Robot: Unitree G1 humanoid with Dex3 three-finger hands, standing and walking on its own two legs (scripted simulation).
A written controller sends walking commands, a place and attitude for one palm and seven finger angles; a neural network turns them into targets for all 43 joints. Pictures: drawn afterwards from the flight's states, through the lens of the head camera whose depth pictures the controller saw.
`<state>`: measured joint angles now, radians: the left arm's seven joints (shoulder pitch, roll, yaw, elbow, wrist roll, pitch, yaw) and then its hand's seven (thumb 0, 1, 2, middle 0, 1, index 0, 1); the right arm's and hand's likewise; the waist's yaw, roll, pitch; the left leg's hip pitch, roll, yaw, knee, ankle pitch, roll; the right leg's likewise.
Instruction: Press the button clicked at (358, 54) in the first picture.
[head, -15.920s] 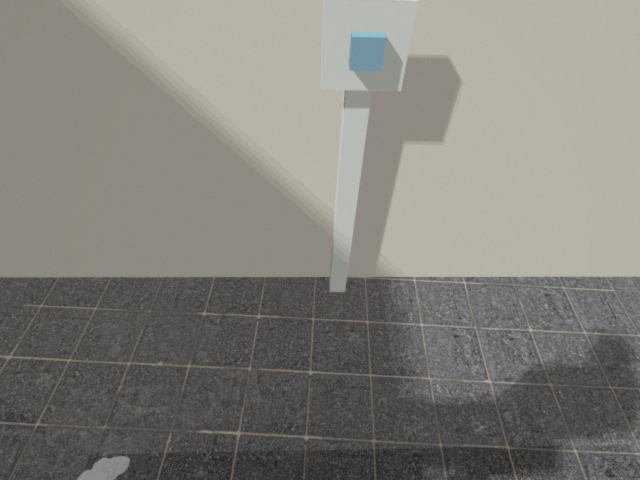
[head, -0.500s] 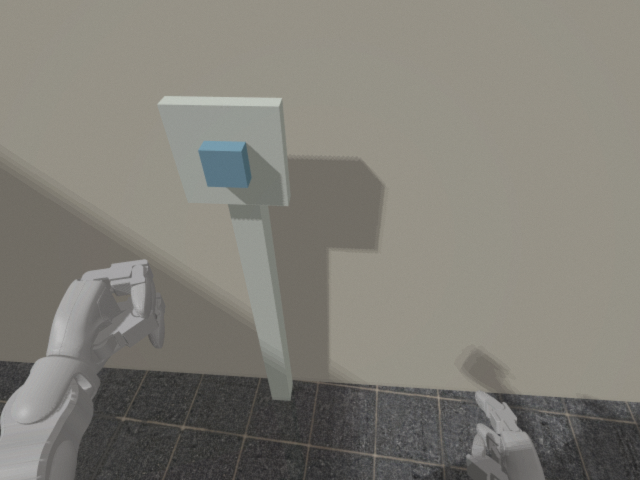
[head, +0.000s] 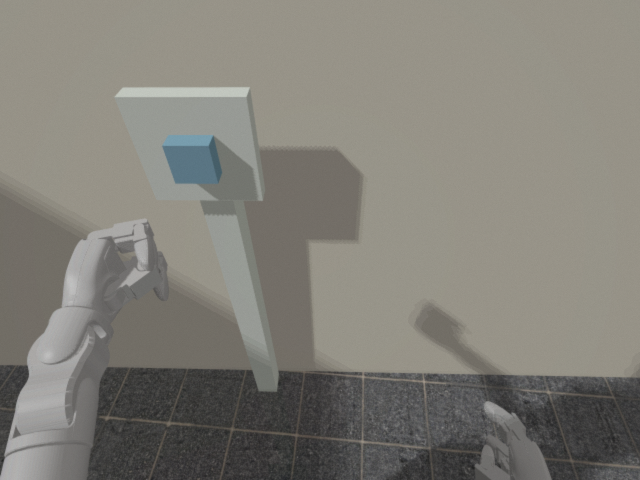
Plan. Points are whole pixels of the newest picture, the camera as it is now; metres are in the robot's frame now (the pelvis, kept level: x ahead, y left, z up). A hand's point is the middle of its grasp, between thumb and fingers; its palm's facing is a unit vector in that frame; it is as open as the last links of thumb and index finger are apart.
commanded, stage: aim a knuckle at the button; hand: left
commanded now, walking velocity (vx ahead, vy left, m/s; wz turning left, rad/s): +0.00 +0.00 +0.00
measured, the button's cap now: (194, 158) +0.51 +0.23 +0.16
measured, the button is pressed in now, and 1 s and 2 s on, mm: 0 0 0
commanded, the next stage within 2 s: none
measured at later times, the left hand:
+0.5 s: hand (193, 238) +0.38 +0.20 +0.12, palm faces +0.06 -1.00 +0.00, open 3.1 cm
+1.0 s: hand (215, 224) +0.41 +0.18 +0.12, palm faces +0.07 -1.00 +0.00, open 3.1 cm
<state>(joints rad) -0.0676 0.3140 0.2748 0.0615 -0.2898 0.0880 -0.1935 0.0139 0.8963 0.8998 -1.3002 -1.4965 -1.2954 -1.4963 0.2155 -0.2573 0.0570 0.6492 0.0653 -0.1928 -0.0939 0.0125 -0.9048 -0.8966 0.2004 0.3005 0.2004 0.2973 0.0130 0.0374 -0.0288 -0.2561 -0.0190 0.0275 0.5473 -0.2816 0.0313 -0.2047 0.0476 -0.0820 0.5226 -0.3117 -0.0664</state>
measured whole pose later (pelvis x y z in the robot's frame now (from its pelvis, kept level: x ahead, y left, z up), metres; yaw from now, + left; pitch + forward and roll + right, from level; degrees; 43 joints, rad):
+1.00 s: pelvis +0.01 +0.02 +0.00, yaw -2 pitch +3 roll +0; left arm -0.45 0.25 0.20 0.56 -0.18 -0.09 -0.05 0.01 0.90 0.90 -1.30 -1.50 -1.29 -1.50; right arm 0.32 -0.25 0.03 0.67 0.05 -0.04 -0.05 0.01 -0.91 -0.90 0.20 0.30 0.20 0.30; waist -0.04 0.03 -0.05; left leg -0.33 -0.03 0.06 0.56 -0.29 0.06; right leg -0.29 0.04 -0.05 0.54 -0.31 -0.04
